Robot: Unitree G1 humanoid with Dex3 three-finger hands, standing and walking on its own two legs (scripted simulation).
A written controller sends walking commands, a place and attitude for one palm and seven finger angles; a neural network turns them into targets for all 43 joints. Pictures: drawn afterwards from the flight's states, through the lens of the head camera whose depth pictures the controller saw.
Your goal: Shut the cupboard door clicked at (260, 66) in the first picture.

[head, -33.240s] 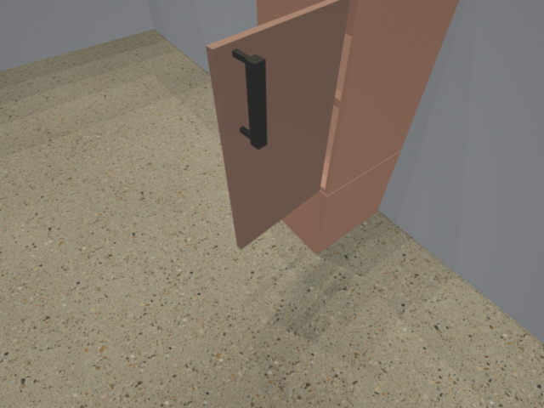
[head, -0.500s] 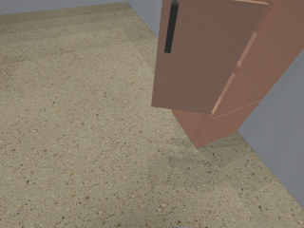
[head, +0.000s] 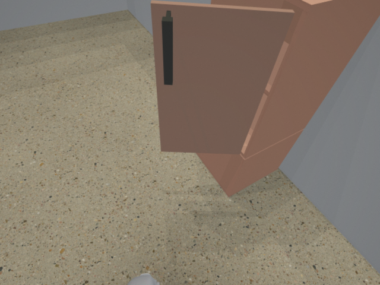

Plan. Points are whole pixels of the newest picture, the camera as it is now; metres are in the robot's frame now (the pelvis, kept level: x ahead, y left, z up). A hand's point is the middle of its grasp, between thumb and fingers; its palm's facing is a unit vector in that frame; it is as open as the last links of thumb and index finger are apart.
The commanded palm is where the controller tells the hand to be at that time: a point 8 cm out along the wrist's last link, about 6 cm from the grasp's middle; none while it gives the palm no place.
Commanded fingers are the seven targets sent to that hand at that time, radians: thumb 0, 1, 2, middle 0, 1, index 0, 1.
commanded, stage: take the last steps up to it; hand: left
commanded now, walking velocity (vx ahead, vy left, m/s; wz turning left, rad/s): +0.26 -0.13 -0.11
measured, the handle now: (168, 49) +0.64 +0.09 +0.15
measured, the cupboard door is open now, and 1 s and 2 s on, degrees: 59 59 59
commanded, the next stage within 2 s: come to a stop and stand still in 0.30 s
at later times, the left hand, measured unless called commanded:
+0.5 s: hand (156, 226) +0.29 +0.10 -0.16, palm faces -0.08 -0.97 -0.24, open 7.4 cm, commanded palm none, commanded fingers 0.00 0.90 0.90 -0.20 -0.30 -0.20 -0.30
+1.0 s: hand (132, 239) +0.26 +0.16 -0.18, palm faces +0.03 -0.97 -0.24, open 7.4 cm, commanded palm none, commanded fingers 0.00 0.90 0.90 -0.20 -0.30 -0.20 -0.30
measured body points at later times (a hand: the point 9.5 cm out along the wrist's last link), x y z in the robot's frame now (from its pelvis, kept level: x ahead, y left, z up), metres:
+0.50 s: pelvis +0.18 -0.09 -0.01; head +0.21 -0.11 +0.44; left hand +0.29 +0.15 -0.14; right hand +0.12 -0.32 -0.17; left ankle +0.10 +0.08 -0.70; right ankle +0.21 -0.20 -0.73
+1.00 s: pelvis +0.20 -0.05 +0.00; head +0.25 -0.02 +0.45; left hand +0.26 +0.21 -0.17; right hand +0.32 -0.30 -0.12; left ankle +0.23 +0.04 -0.73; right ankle +0.16 -0.20 -0.66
